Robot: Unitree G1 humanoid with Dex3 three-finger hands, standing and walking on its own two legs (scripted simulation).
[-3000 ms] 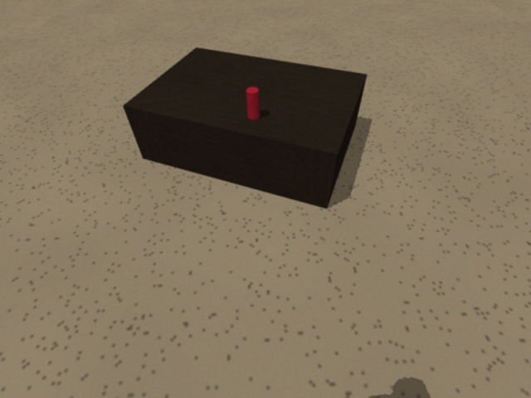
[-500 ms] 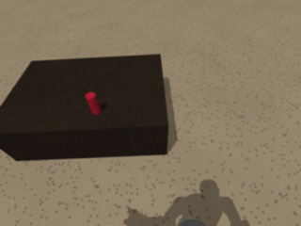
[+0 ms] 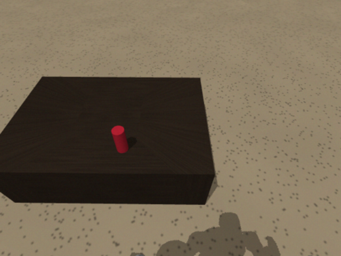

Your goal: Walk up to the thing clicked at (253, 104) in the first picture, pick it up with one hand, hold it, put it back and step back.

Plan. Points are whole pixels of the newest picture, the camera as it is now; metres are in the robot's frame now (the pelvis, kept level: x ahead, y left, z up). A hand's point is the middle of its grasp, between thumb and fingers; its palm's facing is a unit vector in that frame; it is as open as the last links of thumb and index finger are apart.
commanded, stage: walk up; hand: left
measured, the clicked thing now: (120, 139) +0.68 +0.27 -0.31
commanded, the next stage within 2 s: stand in 1.88 s
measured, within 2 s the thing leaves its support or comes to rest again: neither
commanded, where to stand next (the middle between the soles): +0.22 +0.03 m, yaw -1 degrees
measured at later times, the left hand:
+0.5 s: hand (66, 233) +0.21 +0.30 -0.11, palm faces -0.06 -0.90 -0.43, open 7.4 cm
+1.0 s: hand (67, 232) +0.22 +0.31 -0.13, palm faces -0.03 -0.94 -0.33, open 7.4 cm
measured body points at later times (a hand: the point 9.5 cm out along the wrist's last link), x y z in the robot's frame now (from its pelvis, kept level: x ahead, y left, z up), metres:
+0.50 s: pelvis +0.12 +0.03 +0.01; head +0.15 +0.01 +0.46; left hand +0.21 +0.34 -0.09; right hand +0.19 -0.28 -0.12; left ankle +0.15 +0.16 -0.68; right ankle +0.18 -0.09 -0.71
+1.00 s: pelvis +0.16 +0.05 +0.03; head +0.17 +0.05 +0.48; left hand +0.22 +0.35 -0.11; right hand +0.27 -0.25 -0.09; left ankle +0.19 +0.18 -0.71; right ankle +0.17 -0.09 -0.71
